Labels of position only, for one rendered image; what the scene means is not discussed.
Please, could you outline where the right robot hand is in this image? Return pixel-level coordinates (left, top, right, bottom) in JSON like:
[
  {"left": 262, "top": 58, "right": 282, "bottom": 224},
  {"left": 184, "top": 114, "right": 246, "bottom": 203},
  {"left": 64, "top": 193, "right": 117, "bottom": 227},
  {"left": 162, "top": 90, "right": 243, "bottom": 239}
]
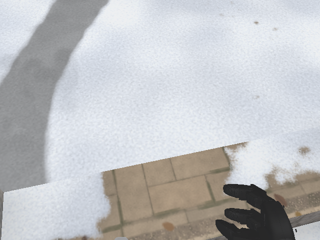
[{"left": 215, "top": 184, "right": 297, "bottom": 240}]

